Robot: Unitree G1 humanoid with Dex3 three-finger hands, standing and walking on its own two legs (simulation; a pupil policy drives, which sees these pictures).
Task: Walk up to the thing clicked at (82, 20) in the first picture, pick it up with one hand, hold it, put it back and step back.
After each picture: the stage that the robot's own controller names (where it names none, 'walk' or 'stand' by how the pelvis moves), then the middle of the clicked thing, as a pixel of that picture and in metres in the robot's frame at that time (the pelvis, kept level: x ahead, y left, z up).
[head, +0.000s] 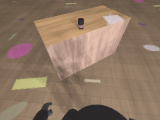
stand; (80, 23) +0.97 +0.18 +0.04
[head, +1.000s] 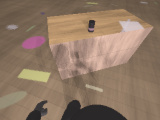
rise first; (91, 26) +0.89 +0.09 +0.05
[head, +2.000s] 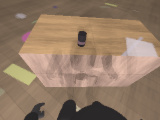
sink last; (81, 39) +0.58 +0.13 +0.07
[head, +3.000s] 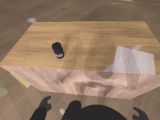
stand; (58, 50) +0.44 +0.28 +0.06
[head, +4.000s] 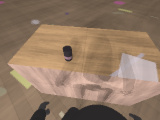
stand; (68, 53) +0.46 +0.22 +0.04
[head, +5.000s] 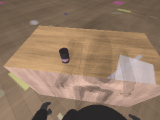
stand; (64, 55) +0.44 +0.23 +0.03
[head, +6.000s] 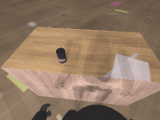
stand; (61, 55) +0.44 +0.26 +0.03
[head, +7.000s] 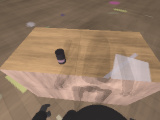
stand; (60, 56) +0.43 +0.26 +0.03
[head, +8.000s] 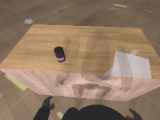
rise first; (60, 54) +0.43 +0.26 +0.04
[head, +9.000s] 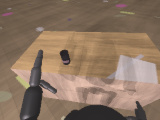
rise first; (65, 57) +0.43 +0.26 +0.04
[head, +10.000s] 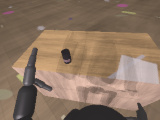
go down; (66, 56) +0.44 +0.26 +0.04
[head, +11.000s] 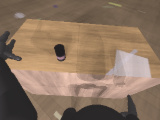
go down; (60, 53) +0.44 +0.23 +0.05
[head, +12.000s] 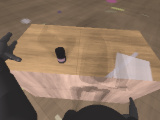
approach; (61, 55) +0.43 +0.24 +0.05
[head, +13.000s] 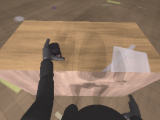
close; (55, 51) +0.44 +0.26 +0.07
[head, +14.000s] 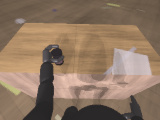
lift; (58, 57) +0.39 +0.24 +0.07
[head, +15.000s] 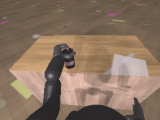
lift; (68, 58) +0.34 +0.17 +0.17
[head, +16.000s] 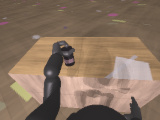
hold; (68, 56) +0.35 +0.17 +0.18
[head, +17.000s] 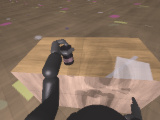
hold; (67, 55) +0.34 +0.18 +0.20
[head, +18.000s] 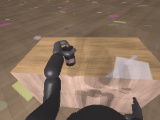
crouch; (69, 55) +0.34 +0.16 +0.19
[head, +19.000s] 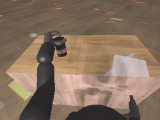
crouch; (60, 46) +0.40 +0.22 +0.21
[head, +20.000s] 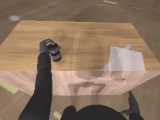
lower; (55, 52) +0.44 +0.25 +0.06
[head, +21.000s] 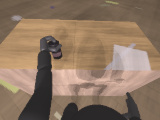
lower; (55, 50) +0.44 +0.25 +0.09
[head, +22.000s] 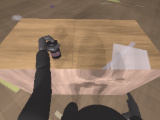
lower; (54, 49) +0.44 +0.26 +0.09
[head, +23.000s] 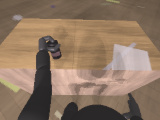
lower; (54, 49) +0.44 +0.26 +0.09
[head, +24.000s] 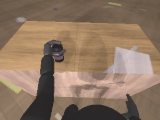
open; (58, 53) +0.42 +0.24 +0.08
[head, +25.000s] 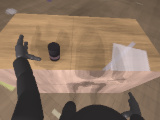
sink last; (54, 52) +0.41 +0.24 +0.09
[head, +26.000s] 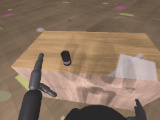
sink last; (66, 58) +0.42 +0.25 +0.05
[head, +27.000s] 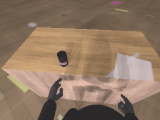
stand; (63, 59) +0.40 +0.24 +0.04
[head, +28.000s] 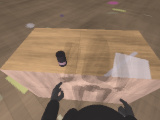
stand; (61, 59) +0.40 +0.25 +0.04
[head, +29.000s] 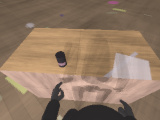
stand; (61, 59) +0.39 +0.25 +0.04
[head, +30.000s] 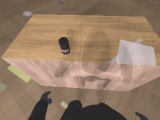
walk; (64, 46) +0.47 +0.22 +0.06
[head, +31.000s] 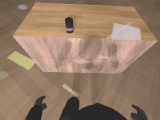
walk; (69, 25) +0.70 +0.25 +0.06
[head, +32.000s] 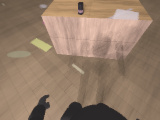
walk; (80, 8) +1.09 +0.22 +0.06
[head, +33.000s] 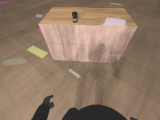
stand; (74, 17) +1.12 +0.27 +0.05
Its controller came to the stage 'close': yes
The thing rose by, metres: 0.20
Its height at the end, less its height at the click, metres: +0.00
